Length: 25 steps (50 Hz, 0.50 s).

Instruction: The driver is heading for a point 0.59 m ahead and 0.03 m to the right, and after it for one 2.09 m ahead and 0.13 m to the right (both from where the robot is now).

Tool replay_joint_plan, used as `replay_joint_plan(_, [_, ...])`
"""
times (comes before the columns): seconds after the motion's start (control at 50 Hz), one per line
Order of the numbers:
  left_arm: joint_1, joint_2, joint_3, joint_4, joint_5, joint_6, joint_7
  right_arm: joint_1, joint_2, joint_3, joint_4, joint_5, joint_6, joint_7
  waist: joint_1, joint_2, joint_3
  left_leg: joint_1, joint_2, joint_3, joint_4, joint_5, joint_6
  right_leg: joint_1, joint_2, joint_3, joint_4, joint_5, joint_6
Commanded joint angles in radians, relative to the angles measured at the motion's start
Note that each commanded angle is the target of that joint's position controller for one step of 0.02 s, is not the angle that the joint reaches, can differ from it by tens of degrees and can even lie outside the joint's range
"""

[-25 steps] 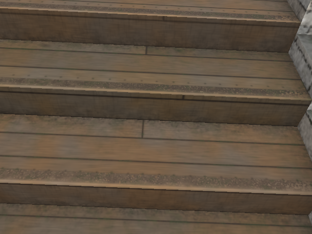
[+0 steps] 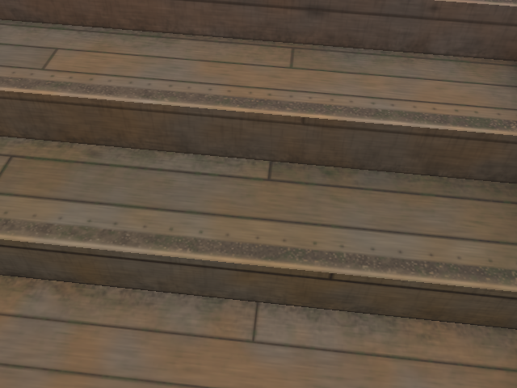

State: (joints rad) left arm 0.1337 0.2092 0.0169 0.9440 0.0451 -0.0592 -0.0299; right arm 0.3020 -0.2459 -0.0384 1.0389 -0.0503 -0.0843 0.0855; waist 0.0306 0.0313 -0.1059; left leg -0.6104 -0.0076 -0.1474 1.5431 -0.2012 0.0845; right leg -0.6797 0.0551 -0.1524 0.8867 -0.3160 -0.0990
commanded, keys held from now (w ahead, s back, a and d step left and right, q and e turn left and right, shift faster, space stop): no key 0.92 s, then w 0.08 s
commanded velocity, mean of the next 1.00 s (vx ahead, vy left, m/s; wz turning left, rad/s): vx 0.03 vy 0.00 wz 0.00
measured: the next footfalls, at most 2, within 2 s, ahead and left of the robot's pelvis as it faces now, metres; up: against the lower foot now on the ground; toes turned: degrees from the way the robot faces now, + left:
left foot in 0.22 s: +0.16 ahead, +0.15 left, +0.00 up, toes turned +2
right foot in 1.62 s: +0.46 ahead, -0.08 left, +0.15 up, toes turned -6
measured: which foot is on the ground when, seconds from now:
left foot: up 0.00-0.20, down 0.22-1.00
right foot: down 0.00-1.00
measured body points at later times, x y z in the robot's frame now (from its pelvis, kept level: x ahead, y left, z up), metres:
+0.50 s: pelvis +0.07 +0.04 +0.05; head +0.09 +0.05 +0.50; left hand +0.19 +0.26 -0.09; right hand +0.20 -0.19 -0.08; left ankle +0.12 +0.15 -0.68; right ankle +0.09 -0.08 -0.68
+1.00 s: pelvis +0.09 +0.03 +0.05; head +0.10 +0.04 +0.50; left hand +0.17 +0.25 -0.10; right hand +0.19 -0.20 -0.09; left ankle +0.12 +0.15 -0.68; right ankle +0.08 -0.08 -0.68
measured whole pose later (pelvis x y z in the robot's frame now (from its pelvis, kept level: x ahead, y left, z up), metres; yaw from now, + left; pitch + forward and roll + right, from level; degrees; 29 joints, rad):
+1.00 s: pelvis +0.09 +0.03 +0.05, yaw -1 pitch +2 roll +0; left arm 0.22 0.17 0.02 0.99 0.01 -0.08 -0.06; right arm 0.18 -0.19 -0.03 0.96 -0.03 -0.07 0.07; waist -0.01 -0.01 -0.02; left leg -0.35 0.03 0.05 0.59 -0.28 0.03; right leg -0.31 -0.02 -0.05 0.59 -0.32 -0.02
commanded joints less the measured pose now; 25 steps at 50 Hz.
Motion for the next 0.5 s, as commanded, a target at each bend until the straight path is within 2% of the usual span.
replay_joint_plan(0.02, [-0.095,-0.149,-0.046,0.011,-0.021,-0.043,0.016,-0.031,0.115,0.034,-0.089,-0.012,0.011,-0.039,-0.111,0.008,-0.039,-0.225,0.070,-0.036,0.079,-0.134,0.051,0.152,-0.209,0.397,-0.492,0.211,-0.143])
replay_joint_plan(0.04, [-0.094,-0.143,-0.048,0.003,-0.014,-0.059,0.018,-0.039,0.080,0.030,-0.097,-0.009,0.015,-0.043,-0.124,0.035,-0.073,-0.192,0.094,-0.025,-0.044,-0.075,0.022,0.168,-0.195,0.328,-0.489,0.307,-0.114])
replay_joint_plan(0.06, [-0.103,-0.092,-0.038,-0.016,-0.019,-0.070,0.014,-0.062,0.050,0.021,-0.107,0.004,0.012,-0.042,-0.127,0.003,-0.093,-0.147,0.107,0.007,-0.082,-0.094,-0.018,0.155,-0.168,0.261,-0.494,0.415,-0.094])
replay_joint_plan(0.08, [-0.196,-0.043,-0.036,-0.074,-0.018,-0.078,-0.010,-0.009,0.034,0.027,-0.079,0.026,0.022,-0.016,-0.184,0.017,-0.093,0.049,0.133,0.080,-0.297,-0.125,-0.091,0.057,-0.122,0.125,-0.511,0.459,-0.036])
replay_joint_plan(0.1, [-0.214,0.034,-0.020,-0.113,-0.030,-0.088,-0.020,-0.035,-0.007,0.018,-0.078,0.029,0.022,0.003,-0.168,-0.021,-0.077,0.177,0.110,0.140,-0.476,-0.200,-0.154,0.014,-0.078,0.068,-0.540,0.467,-0.011])
replay_joint_plan(0.12, [-0.171,0.064,-0.019,-0.120,-0.037,-0.100,-0.028,-0.042,-0.029,0.008,-0.068,0.029,0.016,0.018,-0.151,-0.096,-0.050,0.270,0.091,0.170,-0.505,-0.171,-0.201,0.008,-0.067,0.062,-0.540,0.505,0.002])
replay_joint_plan(0.14, [-0.114,0.089,-0.010,-0.105,-0.035,-0.098,-0.042,-0.018,-0.059,-0.002,-0.060,0.023,0.008,0.023,-0.129,-0.070,-0.029,0.293,0.079,0.164,-0.549,-0.038,-0.215,0.046,-0.098,0.095,-0.501,0.482,-0.016])
replay_joint_plan(0.16, [-0.077,0.108,-0.005,-0.088,-0.029,-0.086,-0.058,0.002,-0.041,0.001,-0.064,0.027,0.003,0.017,-0.135,-0.079,0.001,0.350,0.071,0.163,-0.615,0.079,-0.216,0.048,-0.132,0.111,-0.487,0.441,-0.058])
replay_joint_plan(0.18, [-0.066,0.104,0.002,-0.084,-0.026,-0.076,-0.072,-0.023,-0.051,-0.005,-0.087,0.032,-0.007,0.008,-0.125,-0.060,0.036,0.327,0.063,0.167,-0.732,0.095,-0.207,0.119,-0.164,0.149,-0.455,0.418,-0.081])
replay_joint_plan(0.2, [-0.030,0.072,0.002,-0.062,-0.035,-0.072,-0.089,-0.069,-0.054,-0.005,-0.105,0.040,-0.014,-0.003,-0.111,-0.054,0.049,0.320,0.067,0.166,-0.856,0.143,-0.182,0.181,-0.185,0.182,-0.413,0.418,-0.089])
replay_joint_plan(0.22, [0.014,0.017,-0.007,-0.041,-0.051,-0.065,-0.109,-0.101,-0.058,-0.004,-0.124,0.037,-0.015,-0.019,-0.095,-0.042,0.036,0.325,0.083,0.159,-0.945,0.205,-0.140,0.237,-0.198,0.219,-0.369,0.377,-0.068])
replay_joint_plan(0.24, [0.133,-0.025,-0.005,-0.019,-0.060,-0.057,-0.114,-0.183,-0.105,-0.004,-0.168,0.041,-0.018,-0.027,-0.005,0.010,0.018,0.305,0.115,0.103,-0.975,0.353,-0.051,0.299,-0.141,0.187,-0.323,0.254,-0.013])
replay_joint_plan(0.26, [0.270,-0.034,-0.003,0.018,-0.052,-0.058,-0.094,-0.260,-0.140,-0.010,-0.200,0.057,-0.021,-0.018,0.071,0.068,-0.007,0.307,0.141,0.048,-1.005,0.368,0.049,0.313,-0.077,0.115,-0.308,0.131,0.036])
replay_joint_plan(0.28, [0.205,-0.002,-0.001,0.008,-0.051,-0.056,-0.075,-0.279,-0.101,-0.007,-0.204,0.057,-0.018,-0.006,0.033,0.050,0.000,0.259,0.145,0.031,-1.051,0.158,0.061,0.312,-0.055,0.072,-0.288,0.027,0.066])
replay_joint_plan(0.3, [0.104,0.032,0.008,-0.025,-0.039,-0.050,-0.066,-0.270,-0.079,-0.007,-0.189,0.058,-0.014,0.000,0.005,0.039,0.024,0.219,0.120,0.032,-1.078,-0.054,0.032,0.309,-0.062,0.064,-0.290,-0.014,0.073])
replay_joint_plan(0.34, [0.051,0.052,0.016,-0.038,-0.042,-0.046,-0.057,-0.266,-0.079,-0.010,-0.187,0.055,-0.008,-0.001,-0.019,0.017,0.050,0.232,0.099,0.038,-1.097,-0.169,0.012,0.272,-0.070,0.078,-0.322,-0.021,0.072])
replay_joint_plan(0.36, [0.043,0.037,0.011,-0.037,-0.047,-0.045,-0.052,-0.251,-0.073,-0.009,-0.173,0.049,-0.006,-0.007,-0.029,0.003,0.045,0.255,0.102,0.038,-1.096,-0.135,0.012,0.274,-0.077,0.084,-0.334,0.005,0.070])
replay_joint_plan(0.44, [0.016,0.039,0.012,-0.045,-0.050,-0.048,-0.041,-0.237,-0.050,-0.001,-0.162,0.043,-0.015,-0.010,-0.032,-0.003,-0.005,0.306,0.085,0.089,-1.058,0.066,0.011,0.326,-0.091,0.095,-0.332,0.093,0.060])
replay_joint_plan(0.5, [0.027,0.040,0.014,-0.038,-0.049,-0.044,-0.037,-0.214,-0.047,-0.001,-0.155,0.041,-0.013,-0.009,-0.035,-0.013,-0.001,0.321,0.078,0.114,-1.045,0.118,0.012,0.330,-0.094,0.099,-0.339,0.108,0.060])
Velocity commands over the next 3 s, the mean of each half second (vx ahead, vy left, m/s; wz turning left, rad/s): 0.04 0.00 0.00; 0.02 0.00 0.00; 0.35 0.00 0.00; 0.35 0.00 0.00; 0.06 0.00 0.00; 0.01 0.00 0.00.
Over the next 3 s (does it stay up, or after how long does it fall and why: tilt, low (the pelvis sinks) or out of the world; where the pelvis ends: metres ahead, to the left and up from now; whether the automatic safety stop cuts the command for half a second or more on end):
stays up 0.68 0.04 0.36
